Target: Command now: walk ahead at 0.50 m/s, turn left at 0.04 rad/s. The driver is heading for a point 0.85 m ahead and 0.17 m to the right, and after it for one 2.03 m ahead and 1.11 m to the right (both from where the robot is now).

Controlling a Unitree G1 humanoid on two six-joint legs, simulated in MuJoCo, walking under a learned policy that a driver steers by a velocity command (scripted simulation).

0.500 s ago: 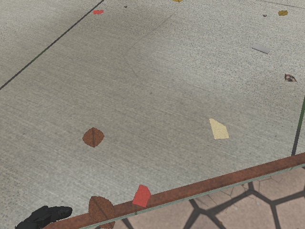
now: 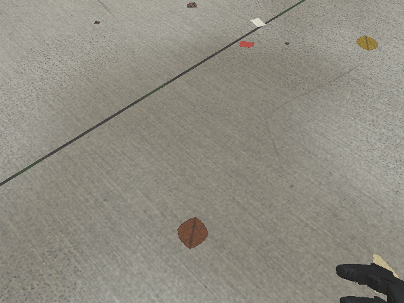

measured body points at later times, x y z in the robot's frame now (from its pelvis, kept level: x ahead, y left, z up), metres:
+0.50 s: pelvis +0.26 -0.01 +0.00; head +0.30 -0.02 +0.44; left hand +0.52 +0.15 -0.09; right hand +0.20 -0.28 -0.14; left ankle +0.12 +0.12 -0.73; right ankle +0.39 -0.14 -0.68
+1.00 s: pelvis +0.52 -0.07 +0.04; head +0.54 -0.09 +0.49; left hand +0.69 +0.18 -0.06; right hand +0.64 -0.37 -0.03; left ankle +0.70 -0.02 -0.68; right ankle +0.39 -0.14 -0.69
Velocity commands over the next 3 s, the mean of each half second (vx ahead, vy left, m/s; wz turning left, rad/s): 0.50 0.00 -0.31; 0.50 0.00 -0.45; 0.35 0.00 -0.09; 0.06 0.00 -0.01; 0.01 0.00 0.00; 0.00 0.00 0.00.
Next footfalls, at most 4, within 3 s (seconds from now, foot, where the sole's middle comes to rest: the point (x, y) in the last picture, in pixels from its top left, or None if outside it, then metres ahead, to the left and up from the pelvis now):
0.04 left None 0.16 0.12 -0.77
0.52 right None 0.43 -0.15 -0.73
1.04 left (246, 226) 0.73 -0.03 -0.73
1.50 right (328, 211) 0.83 -0.32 -0.73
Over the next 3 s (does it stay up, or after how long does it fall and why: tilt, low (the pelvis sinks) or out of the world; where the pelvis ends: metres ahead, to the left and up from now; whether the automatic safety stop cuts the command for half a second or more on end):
stays up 0.82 -0.17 0.05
